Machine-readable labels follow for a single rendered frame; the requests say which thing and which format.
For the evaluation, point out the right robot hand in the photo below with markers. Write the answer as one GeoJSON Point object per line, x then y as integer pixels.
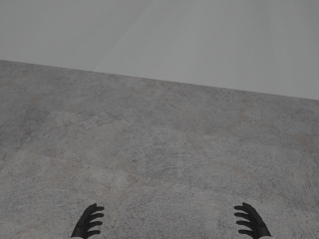
{"type": "Point", "coordinates": [256, 223]}

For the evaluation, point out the left robot hand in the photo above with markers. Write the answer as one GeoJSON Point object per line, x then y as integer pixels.
{"type": "Point", "coordinates": [84, 224]}

